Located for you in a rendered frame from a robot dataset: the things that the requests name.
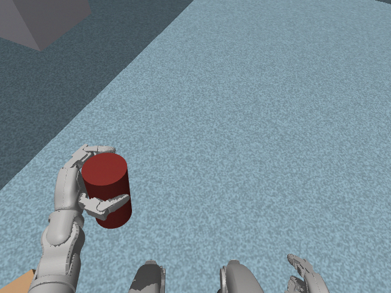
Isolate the right robot hand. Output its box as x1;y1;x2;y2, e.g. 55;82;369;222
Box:
285;254;330;293

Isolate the left robot arm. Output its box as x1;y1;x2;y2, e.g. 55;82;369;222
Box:
28;209;85;293

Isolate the left robot hand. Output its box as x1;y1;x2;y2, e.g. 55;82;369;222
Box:
54;144;130;221

